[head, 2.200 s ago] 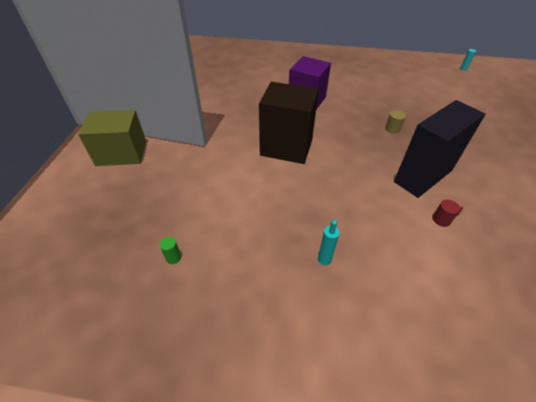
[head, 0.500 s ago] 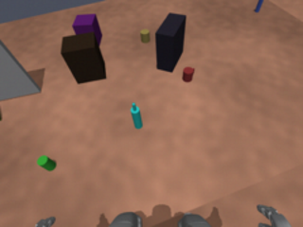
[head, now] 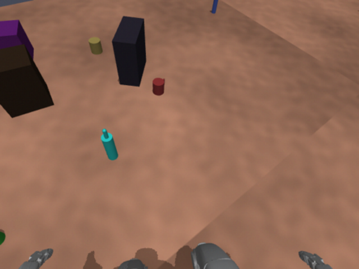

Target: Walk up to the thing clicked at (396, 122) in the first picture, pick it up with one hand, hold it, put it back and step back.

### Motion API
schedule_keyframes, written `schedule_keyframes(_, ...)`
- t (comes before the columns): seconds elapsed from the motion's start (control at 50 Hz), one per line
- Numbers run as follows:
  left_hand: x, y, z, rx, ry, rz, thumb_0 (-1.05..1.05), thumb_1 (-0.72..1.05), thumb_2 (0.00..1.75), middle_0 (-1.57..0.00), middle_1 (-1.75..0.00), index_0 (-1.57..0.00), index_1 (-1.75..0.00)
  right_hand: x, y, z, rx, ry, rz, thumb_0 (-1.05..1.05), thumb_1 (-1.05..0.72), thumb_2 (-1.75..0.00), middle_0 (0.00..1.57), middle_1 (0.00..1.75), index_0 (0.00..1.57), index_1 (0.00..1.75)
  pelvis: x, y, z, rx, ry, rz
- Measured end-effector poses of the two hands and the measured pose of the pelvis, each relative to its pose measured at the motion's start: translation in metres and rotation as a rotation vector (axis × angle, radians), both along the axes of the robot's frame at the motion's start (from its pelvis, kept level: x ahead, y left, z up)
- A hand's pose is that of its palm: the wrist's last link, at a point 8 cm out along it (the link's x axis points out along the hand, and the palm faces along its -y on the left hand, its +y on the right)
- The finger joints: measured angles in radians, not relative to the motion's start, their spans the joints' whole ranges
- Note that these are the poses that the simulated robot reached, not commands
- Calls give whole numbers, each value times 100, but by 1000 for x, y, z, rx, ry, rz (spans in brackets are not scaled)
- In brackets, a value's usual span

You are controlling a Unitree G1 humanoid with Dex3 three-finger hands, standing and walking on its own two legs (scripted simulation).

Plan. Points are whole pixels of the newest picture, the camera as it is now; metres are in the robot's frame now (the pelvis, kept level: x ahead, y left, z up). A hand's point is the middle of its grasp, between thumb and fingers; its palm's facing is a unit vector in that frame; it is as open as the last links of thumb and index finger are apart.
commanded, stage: walk up
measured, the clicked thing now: (96, 44) +1.86 +0.62 -0.70
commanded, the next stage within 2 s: stand in 1.36 s
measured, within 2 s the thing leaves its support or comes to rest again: neither
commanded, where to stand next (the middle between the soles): +0.07 -0.01 m, yaw -17 degrees
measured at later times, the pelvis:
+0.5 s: pelvis -0.01 -0.01 -0.01, yaw -12 degrees
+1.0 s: pelvis -0.02 -0.01 +0.00, yaw -18 degrees
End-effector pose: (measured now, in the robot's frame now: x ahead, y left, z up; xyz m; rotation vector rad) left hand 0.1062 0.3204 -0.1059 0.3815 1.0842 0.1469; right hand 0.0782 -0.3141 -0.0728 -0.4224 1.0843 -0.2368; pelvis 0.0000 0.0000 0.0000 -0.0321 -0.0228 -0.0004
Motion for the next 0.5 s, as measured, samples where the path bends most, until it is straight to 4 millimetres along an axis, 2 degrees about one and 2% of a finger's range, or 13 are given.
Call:
schedule_keyframes(0.1, 0, -9, 3, 11, 46, -56, 0, 91, 90, -21, -30, -20, -30, -31, -22, -2, -16, 11, -36, 1, -90, -89, 20, 30, 21, 30, -4, -4, -2, 14, 10, -63)
schedule_keyframes(0.18, 1, -22, 5, 57, 47, -91, 0, 91, 90, -21, -30, -20, -30, -53, -44, -21, -5, 14, -92, 1, -90, -89, 20, 30, 21, 30, -7, -16, -12, -1, -3, -97)
schedule_keyframes(0.22, -1, -29, 9, 69, 35, -101, 0, 91, 90, -21, -30, -20, -30, -62, -48, -30, 11, 29, -135, 1, -90, -89, 20, 30, 21, 30, -8, -20, -12, -10, -15, -103)
schedule_keyframes(0.36, -3, -39, 21, 83, 43, -132, 0, 90, 90, -21, -30, -20, -30, -66, -32, -41, 84, 13, -182, 1, -91, -89, 20, 30, 20, 30, -8, -21, -5, 27, -13, -177)
schedule_keyframes(0.44, 6, -36, 14, 76, 33, -161, 0, 90, 90, -21, -30, -20, -30, -68, -20, -44, 91, 10, -186, 1, -91, -89, 20, 30, 20, 30, -9, -14, -8, 23, -10, -201)
schedule_keyframes(0.5, 17, -31, 2, 59, 19, -170, 0, 90, 90, -21, -30, -20, -30, -71, -10, -44, 80, 2, -199, 1, -91, -89, 20, 30, 20, 30, -10, -7, -14, 38, -19, -205)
